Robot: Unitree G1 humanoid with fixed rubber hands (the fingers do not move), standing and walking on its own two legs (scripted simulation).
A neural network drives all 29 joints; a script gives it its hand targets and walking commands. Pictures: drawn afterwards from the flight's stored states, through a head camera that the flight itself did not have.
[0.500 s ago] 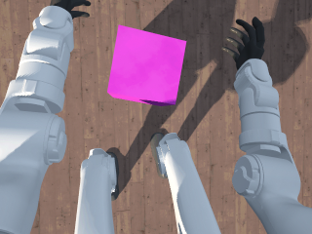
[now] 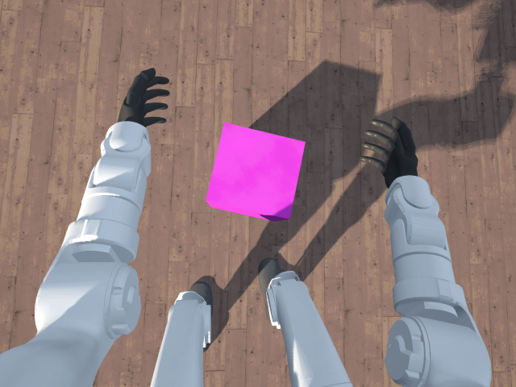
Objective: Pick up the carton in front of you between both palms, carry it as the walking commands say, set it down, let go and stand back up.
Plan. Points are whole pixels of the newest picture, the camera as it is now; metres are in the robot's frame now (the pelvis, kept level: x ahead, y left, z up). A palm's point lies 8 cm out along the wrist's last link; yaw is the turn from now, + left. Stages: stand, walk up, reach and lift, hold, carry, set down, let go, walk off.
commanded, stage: let go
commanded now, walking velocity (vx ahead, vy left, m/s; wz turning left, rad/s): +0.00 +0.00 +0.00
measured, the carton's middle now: (252, 178) +0.47 -0.09 -0.54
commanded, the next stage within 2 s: stand in 1.22 s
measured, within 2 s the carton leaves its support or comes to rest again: neither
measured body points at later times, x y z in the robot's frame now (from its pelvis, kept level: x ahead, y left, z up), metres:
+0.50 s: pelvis +0.07 -0.02 +0.10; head +0.20 -0.01 +0.53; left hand +0.36 +0.17 -0.01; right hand +0.26 -0.26 +0.02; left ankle +0.04 +0.12 -0.63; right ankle +0.08 -0.12 -0.63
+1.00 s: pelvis +0.08 +0.02 +0.11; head +0.10 +0.02 +0.56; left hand +0.26 +0.25 +0.04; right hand +0.25 -0.22 +0.04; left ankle +0.04 +0.12 -0.63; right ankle +0.08 -0.12 -0.63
